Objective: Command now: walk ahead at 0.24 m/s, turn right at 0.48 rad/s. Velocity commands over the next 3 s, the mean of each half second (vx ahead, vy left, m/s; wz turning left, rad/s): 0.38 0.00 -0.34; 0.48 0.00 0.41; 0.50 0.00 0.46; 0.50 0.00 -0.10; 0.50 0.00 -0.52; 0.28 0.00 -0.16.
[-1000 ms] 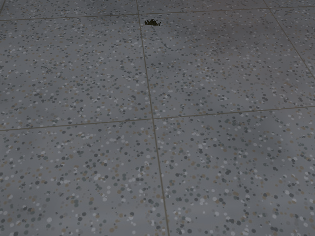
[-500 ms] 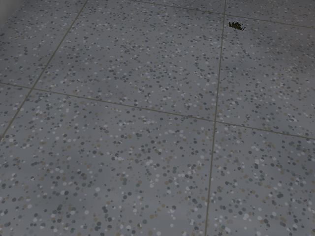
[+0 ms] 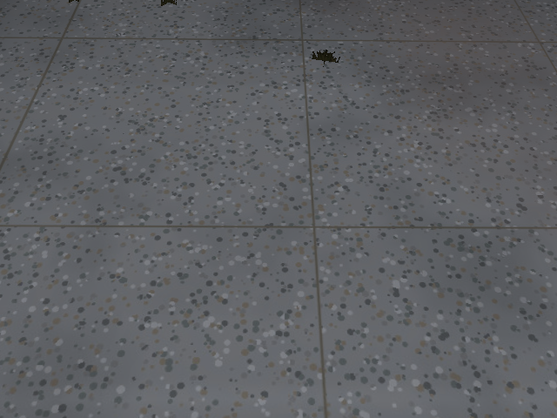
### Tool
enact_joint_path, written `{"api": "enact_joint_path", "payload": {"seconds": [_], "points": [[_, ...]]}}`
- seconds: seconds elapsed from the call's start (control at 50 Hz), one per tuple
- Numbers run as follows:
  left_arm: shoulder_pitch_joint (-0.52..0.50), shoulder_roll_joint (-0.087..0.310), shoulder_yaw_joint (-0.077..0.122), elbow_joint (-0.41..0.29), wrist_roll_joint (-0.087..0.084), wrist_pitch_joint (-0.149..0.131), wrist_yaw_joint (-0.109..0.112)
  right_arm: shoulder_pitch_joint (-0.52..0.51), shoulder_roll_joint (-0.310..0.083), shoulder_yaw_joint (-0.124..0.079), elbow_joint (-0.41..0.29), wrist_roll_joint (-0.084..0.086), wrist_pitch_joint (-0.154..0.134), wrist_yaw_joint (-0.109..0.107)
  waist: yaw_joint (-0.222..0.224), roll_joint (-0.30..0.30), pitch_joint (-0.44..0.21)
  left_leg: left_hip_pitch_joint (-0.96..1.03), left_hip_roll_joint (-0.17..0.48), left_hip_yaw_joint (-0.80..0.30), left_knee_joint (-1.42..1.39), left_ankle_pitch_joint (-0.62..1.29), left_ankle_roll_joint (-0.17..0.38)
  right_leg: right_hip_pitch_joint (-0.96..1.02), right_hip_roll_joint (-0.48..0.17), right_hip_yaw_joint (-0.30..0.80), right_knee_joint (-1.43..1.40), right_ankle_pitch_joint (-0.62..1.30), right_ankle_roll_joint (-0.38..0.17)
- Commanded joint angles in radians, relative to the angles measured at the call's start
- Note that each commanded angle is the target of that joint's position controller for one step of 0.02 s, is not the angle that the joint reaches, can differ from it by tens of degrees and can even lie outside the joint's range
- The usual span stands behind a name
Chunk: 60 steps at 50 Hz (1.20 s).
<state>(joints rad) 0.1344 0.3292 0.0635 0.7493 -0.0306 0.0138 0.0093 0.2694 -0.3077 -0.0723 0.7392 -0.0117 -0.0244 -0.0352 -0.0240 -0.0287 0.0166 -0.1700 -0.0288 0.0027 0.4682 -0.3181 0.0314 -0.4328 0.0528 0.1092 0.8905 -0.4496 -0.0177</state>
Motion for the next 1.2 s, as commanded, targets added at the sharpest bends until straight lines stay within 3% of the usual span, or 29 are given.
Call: {"api": "enact_joint_path", "payload": {"seconds": [0.02,0.12,0.18,0.22,0.26,0.28,0.3,0.32,0.34,0.36,0.38,0.4,0.48,0.58,0.68,0.74,0.78,0.8,0.82,0.84,0.86,0.88,0.9,0.92,0.94,1.0,1.08,1.14,1.2], "points": [[-0.095,0.084,0.020,-0.099,0.001,-0.030,-0.021,-0.012,-0.138,-0.030,-0.069,0.019,-0.034,-0.013,-0.020,0.106,0.072,0.197,0.354,-0.363,-0.299,-0.123,0.180,-0.382,-0.118,0.016,0.153,0.045,0.020],[-0.166,0.028,-0.011,-0.155,0.004,-0.045,-0.061,0.041,-0.176,-0.043,-0.055,0.017,-0.037,0.003,-0.072,0.124,0.049,0.146,0.275,-0.089,-0.315,0.100,0.142,-0.220,-0.134,-0.106,-0.063,0.183,0.056],[-0.155,0.047,-0.011,-0.173,0.001,-0.044,-0.068,0.054,-0.208,-0.055,-0.050,0.033,-0.037,0.020,-0.064,0.148,0.048,0.089,0.287,-0.025,-0.291,0.093,0.128,-0.085,-0.107,-0.164,-0.178,0.185,0.031],[-0.104,0.069,0.000,-0.172,0.001,-0.041,-0.067,0.044,-0.215,-0.059,-0.047,0.044,-0.033,0.027,-0.019,0.152,0.042,0.062,0.309,0.008,-0.223,0.174,0.108,0.013,-0.075,-0.200,-0.246,0.190,-0.008],[0.114,0.141,0.048,-0.113,0.000,-0.034,-0.055,0.051,-0.172,-0.042,-0.049,0.040,-0.035,0.027,0.093,0.089,-0.078,-0.036,0.248,0.134,0.104,0.482,0.045,0.344,0.004,-0.226,-0.317,0.211,-0.070],[0.302,0.217,0.080,-0.077,-0.006,-0.029,-0.036,0.050,-0.119,-0.018,-0.073,0.011,-0.043,0.026,0.179,-0.043,-0.174,-0.261,0.192,0.177,0.445,0.299,-0.021,0.612,-0.125,0.012,-0.369,0.147,-0.139],[0.303,0.317,0.080,-0.100,0.006,-0.044,-0.031,0.076,-0.012,0.017,-0.143,-0.004,-0.069,0.027,0.110,-0.297,-0.270,-0.594,0.018,0.058,0.757,-0.290,-0.072,0.756,-0.401,0.657,-0.595,-0.125,-0.320],[0.283,0.218,0.054,-0.104,0.009,-0.067,-0.039,0.007,-0.128,-0.007,-0.123,0.048,-0.088,0.032,0.164,-0.112,-0.233,-0.673,0.060,-0.087,0.859,-0.226,-0.056,0.704,-0.437,0.685,-0.681,-0.189,-0.321],[0.241,0.170,0.038,-0.097,0.017,-0.079,-0.040,-0.026,-0.154,-0.015,-0.134,0.072,-0.093,0.038,0.136,-0.112,-0.122,-0.716,0.108,-0.067,0.853,-0.136,-0.024,0.613,-0.421,0.534,-0.665,-0.123,-0.288],[0.191,0.131,0.024,-0.097,0.018,-0.086,-0.041,-0.029,-0.148,-0.012,-0.118,0.056,-0.093,0.033,0.105,-0.053,-0.070,-0.668,0.155,-0.058,0.798,-0.048,-0.010,0.504,-0.374,0.402,-0.653,-0.008,-0.250],[0.133,0.101,0.014,-0.100,0.027,-0.088,-0.041,-0.019,-0.139,-0.014,-0.101,0.036,-0.087,0.032,0.069,-0.047,-0.033,-0.609,0.183,-0.065,0.734,0.023,-0.011,0.408,-0.326,0.295,-0.661,0.104,-0.224],[0.099,0.082,0.008,-0.104,0.040,-0.093,-0.039,0.013,-0.132,-0.015,-0.085,0.035,-0.074,0.039,0.036,-0.078,-0.022,-0.538,0.201,-0.072,0.706,0.080,-0.011,0.337,-0.290,0.213,-0.689,0.187,-0.205],[0.110,0.081,0.013,-0.068,0.045,-0.122,-0.032,0.025,-0.087,-0.007,-0.057,0.035,-0.036,0.044,0.019,-0.027,0.012,-0.537,0.175,-0.080,0.623,0.227,-0.044,0.298,-0.252,0.001,-0.744,0.487,-0.190],[0.134,0.089,0.011,-0.033,0.041,-0.125,-0.012,-0.105,-0.041,0.010,-0.094,0.036,-0.051,0.059,0.067,-0.021,0.059,-0.510,0.108,-0.052,0.294,0.461,-0.043,0.324,-0.221,-0.163,-0.788,0.569,-0.121],[0.218,0.116,0.020,0.022,0.028,-0.096,0.005,-0.241,-0.008,0.028,-0.159,0.036,-0.062,0.101,0.115,0.008,0.099,-0.573,0.083,0.009,0.123,0.420,0.002,0.517,-0.280,-0.215,-0.734,0.750,-0.098],[0.213,0.151,0.030,0.022,0.030,-0.065,0.024,-0.221,-0.038,0.015,-0.182,0.034,-0.058,0.116,0.071,-0.042,0.025,-0.491,0.010,0.091,0.119,0.266,0.051,0.613,-0.295,-0.248,-0.564,1.213,-0.082],[0.196,0.176,0.035,0.008,0.035,-0.047,0.038,-0.070,-0.099,-0.014,-0.162,0.036,-0.046,0.109,-0.021,-0.082,-0.083,-0.290,-0.048,0.113,0.130,0.177,0.101,0.605,-0.294,-0.260,-0.319,1.432,-0.075],[0.166,0.175,0.033,-0.006,0.030,-0.047,0.039,0.081,-0.149,-0.041,-0.136,0.036,-0.044,0.094,-0.114,-0.051,-0.158,-0.041,-0.058,0.077,0.047,0.243,0.144,0.480,-0.263,-0.279,-0.098,1.341,-0.058],[0.198,0.105,0.007,-0.029,0.055,-0.064,0.035,0.197,-0.220,-0.058,-0.116,0.035,-0.030,0.072,-0.132,0.104,-0.266,0.284,0.124,-0.190,0.062,0.288,0.210,0.210,-0.183,-0.275,0.215,0.767,-0.035],[0.292,0.010,-0.027,-0.069,0.052,-0.098,0.007,0.160,-0.264,-0.065,-0.140,0.031,-0.040,0.070,-0.029,0.301,-0.384,0.598,0.369,-0.798,-0.046,0.129,0.442,-0.216,0.049,-0.114,0.573,-0.121,0.028],[0.181,0.116,-0.006,-0.081,0.021,-0.136,-0.017,0.172,-0.177,-0.046,-0.142,0.028,-0.041,0.067,-0.107,0.137,-0.387,0.589,0.345,-0.788,-0.135,0.025,0.396,-0.319,-0.012,0.050,0.608,-0.077,0.005],[0.096,0.130,-0.004,-0.121,-0.011,-0.154,-0.028,0.124,-0.145,-0.036,-0.145,0.025,-0.044,0.063,-0.089,0.080,-0.227,0.451,0.313,-0.634,-0.164,0.037,0.345,-0.354,-0.061,0.041,0.532,0.010,-0.011],[0.073,0.104,-0.011,-0.129,0.004,-0.162,-0.025,0.061,-0.135,-0.032,-0.152,0.028,-0.047,0.065,-0.034,-0.034,-0.116,0.283,0.267,-0.538,-0.187,0.139,0.314,-0.331,-0.099,0.017,0.425,0.057,-0.012],[0.077,0.107,-0.005,-0.122,0.028,-0.157,-0.019,0.007,-0.109,-0.024,-0.163,0.027,-0.049,0.064,0.000,-0.045,-0.067,0.179,0.227,-0.463,-0.201,0.252,0.297,-0.285,-0.128,0.008,0.337,0.088,0.001],[0.100,0.108,-0.002,-0.118,0.037,-0.145,-0.020,-0.023,-0.104,-0.019,-0.175,0.015,-0.048,0.060,0.030,-0.007,-0.045,0.089,0.204,-0.422,-0.225,0.328,0.298,-0.225,-0.140,0.004,0.316,0.106,0.018],[0.124,0.077,-0.012,-0.117,0.052,-0.117,-0.011,-0.036,-0.122,-0.024,-0.158,0.022,-0.051,0.045,0.056,0.039,-0.022,-0.066,0.165,-0.324,-0.253,0.456,0.297,-0.170,-0.152,-0.042,0.170,0.148,0.085],[-0.040,0.023,-0.036,-0.157,0.049,-0.115,-0.009,0.002,-0.157,-0.035,-0.128,0.034,-0.034,0.024,-0.010,0.088,-0.009,-0.176,0.072,-0.220,-0.221,0.338,0.217,-0.061,-0.097,-0.079,-0.172,0.437,0.116],[-0.107,0.048,-0.025,-0.175,0.027,-0.124,-0.018,0.060,-0.165,-0.038,-0.103,0.039,-0.021,0.022,-0.046,0.118,-0.033,-0.124,0.095,-0.290,-0.174,0.223,0.184,-0.005,-0.055,-0.058,-0.306,0.515,0.110],[-0.078,0.097,0.002,-0.173,0.018,-0.136,-0.023,0.057,-0.150,-0.036,-0.100,0.040,-0.017,0.020,-0.013,0.156,-0.044,-0.033,0.144,-0.400,-0.080,0.144,0.150,0.036,-0.062,-0.017,-0.369,0.422,0.069]]}}
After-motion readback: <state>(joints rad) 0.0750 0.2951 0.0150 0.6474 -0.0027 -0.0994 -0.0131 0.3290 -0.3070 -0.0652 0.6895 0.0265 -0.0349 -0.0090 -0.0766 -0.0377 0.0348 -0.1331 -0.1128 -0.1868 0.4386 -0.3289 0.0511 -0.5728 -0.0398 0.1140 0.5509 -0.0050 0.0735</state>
